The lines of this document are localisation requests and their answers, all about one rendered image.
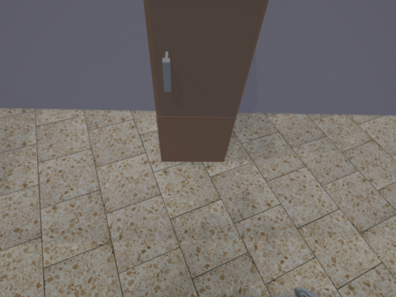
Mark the cupboard door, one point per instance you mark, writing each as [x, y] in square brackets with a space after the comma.
[208, 43]

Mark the handle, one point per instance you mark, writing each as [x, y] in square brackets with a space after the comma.
[166, 73]

